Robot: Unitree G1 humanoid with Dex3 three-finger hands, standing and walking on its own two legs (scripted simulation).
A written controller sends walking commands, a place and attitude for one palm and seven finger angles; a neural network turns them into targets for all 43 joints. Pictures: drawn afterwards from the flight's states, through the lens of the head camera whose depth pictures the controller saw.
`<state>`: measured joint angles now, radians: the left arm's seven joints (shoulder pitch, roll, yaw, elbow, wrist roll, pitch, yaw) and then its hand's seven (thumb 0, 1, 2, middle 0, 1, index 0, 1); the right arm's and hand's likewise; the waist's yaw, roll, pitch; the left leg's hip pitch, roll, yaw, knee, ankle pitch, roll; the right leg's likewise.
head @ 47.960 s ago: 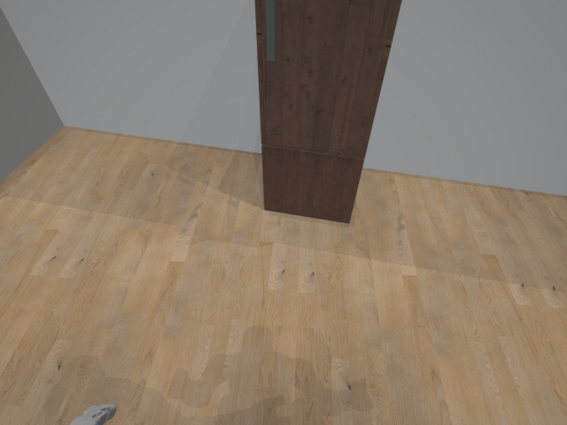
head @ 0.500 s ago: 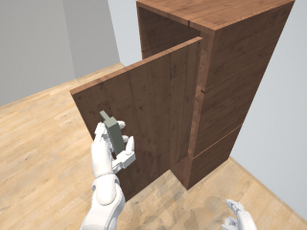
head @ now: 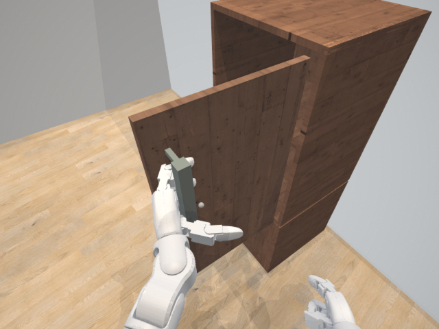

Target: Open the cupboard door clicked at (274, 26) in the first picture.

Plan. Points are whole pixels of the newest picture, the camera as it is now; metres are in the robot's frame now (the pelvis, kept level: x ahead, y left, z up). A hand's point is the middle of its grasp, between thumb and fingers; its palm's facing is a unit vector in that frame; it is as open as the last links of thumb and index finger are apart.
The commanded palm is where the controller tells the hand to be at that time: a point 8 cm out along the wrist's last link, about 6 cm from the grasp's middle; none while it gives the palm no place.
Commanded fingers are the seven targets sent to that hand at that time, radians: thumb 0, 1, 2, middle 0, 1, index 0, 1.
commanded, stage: open thumb and fingers to let go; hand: left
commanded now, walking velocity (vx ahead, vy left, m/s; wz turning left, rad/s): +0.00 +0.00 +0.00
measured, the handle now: (180, 189) +0.33 +0.11 +0.10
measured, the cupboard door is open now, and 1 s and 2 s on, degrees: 90 91 91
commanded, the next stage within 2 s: slide the hand sideways off the handle in 0.10 s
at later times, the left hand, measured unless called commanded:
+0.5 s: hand (196, 224) +0.26 +0.06 +0.11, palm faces -0.18 -0.98 +0.01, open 16.0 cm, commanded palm +0.23 +0.12 +0.10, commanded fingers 0.00 -0.50 0.30 -0.15 -0.30 -0.15 -0.30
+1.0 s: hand (170, 244) +0.23 +0.10 +0.10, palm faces -0.04 -1.00 -0.05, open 16.1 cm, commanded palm +0.19 +0.16 +0.10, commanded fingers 0.00 -0.50 0.30 -0.15 -0.30 -0.15 -0.30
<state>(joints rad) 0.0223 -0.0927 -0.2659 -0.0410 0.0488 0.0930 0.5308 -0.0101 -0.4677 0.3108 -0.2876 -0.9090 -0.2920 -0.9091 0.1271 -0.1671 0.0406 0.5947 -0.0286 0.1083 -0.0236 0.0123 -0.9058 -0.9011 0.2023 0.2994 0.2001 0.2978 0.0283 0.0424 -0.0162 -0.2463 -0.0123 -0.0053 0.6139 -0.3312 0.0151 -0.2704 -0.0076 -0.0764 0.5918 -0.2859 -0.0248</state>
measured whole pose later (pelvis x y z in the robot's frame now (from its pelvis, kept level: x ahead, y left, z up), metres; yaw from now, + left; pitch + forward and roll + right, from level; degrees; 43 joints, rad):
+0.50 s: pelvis +0.00 +0.01 +0.00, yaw +0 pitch -2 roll +0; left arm 0.09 0.08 -0.22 -0.13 -0.12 0.06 0.00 -0.02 -0.50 0.30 -0.20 -0.35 -0.20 -0.38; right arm 0.19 -0.20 0.07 0.54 0.03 0.04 -0.05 0.01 -0.91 -0.90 0.20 0.30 0.20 0.30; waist 0.03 0.05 -0.02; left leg -0.27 -0.03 0.01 0.65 -0.35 0.03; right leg -0.30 -0.03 -0.06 0.64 -0.30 -0.01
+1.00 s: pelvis +0.02 -0.02 -0.01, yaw -1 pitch +1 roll +0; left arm 0.46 0.17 -0.04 -0.35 -0.16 -0.05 -0.09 -0.02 -0.50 0.30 -0.20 -0.32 -0.20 -0.32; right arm 0.23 -0.23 0.04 0.49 0.03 -0.06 -0.05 0.01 -0.91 -0.90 0.20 0.30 0.20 0.30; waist 0.03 0.06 -0.05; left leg -0.29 0.02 0.00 0.65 -0.38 -0.01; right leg -0.32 0.02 -0.08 0.65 -0.34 -0.05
